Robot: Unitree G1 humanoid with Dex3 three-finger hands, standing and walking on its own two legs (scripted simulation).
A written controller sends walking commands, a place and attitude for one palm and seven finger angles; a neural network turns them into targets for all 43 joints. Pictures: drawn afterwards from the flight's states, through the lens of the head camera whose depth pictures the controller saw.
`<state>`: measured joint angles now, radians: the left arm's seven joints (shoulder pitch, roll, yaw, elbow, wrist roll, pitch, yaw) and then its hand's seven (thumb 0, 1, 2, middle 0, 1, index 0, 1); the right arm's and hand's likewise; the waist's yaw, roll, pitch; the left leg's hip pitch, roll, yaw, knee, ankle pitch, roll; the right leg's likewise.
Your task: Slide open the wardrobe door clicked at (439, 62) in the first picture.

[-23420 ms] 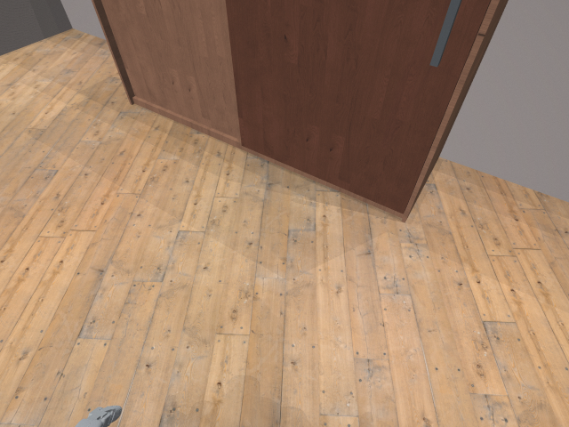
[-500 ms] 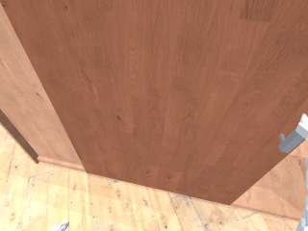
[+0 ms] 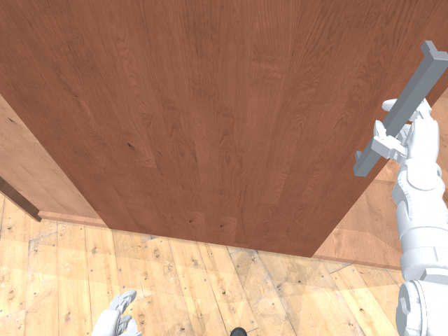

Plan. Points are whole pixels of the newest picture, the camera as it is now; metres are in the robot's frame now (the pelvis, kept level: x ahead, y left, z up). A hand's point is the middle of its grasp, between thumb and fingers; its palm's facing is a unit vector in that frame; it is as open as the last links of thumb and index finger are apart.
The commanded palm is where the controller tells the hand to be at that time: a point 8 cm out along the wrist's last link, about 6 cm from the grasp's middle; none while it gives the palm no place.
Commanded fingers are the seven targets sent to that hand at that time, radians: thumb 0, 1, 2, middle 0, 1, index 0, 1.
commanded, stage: stop walking and hold the door there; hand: right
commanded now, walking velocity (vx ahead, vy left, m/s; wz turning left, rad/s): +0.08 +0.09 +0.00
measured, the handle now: (388, 119) +0.48 -0.28 +0.12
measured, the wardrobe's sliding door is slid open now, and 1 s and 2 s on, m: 0.53 0.53 0.53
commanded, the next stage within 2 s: loosen the grip on the handle in 1.08 s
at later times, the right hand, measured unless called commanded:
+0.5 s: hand (379, 139) +0.43 -0.25 +0.12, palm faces +0.25 +0.96 -0.16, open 6.1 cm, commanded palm +0.40 -0.28 +0.10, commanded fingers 0.00 -0.90 -0.90 0.45 1.40 0.45 1.40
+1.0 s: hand (377, 138) +0.43 -0.25 +0.12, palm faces +0.35 +0.91 -0.20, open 6.2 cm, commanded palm +0.40 -0.28 +0.10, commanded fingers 0.00 -0.90 -0.90 0.45 1.40 0.45 1.40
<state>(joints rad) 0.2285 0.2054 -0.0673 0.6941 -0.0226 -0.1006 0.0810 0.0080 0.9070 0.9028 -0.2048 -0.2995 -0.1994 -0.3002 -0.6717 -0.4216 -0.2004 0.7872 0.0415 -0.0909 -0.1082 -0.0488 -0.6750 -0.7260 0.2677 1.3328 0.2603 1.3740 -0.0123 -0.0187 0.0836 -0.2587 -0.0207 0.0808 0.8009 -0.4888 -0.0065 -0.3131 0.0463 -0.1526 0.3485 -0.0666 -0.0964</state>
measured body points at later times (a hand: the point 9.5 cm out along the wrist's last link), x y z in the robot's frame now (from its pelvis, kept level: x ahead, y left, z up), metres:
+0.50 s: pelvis -0.01 -0.04 +0.01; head +0.02 -0.06 +0.46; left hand +0.07 +0.21 -0.10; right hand +0.41 -0.30 +0.13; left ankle -0.03 +0.11 -0.69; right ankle +0.08 -0.11 -0.74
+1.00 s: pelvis +0.02 +0.01 -0.01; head +0.03 +0.02 +0.44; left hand +0.12 +0.30 -0.12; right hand +0.41 -0.30 +0.13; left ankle -0.05 +0.10 -0.74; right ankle +0.08 -0.11 -0.74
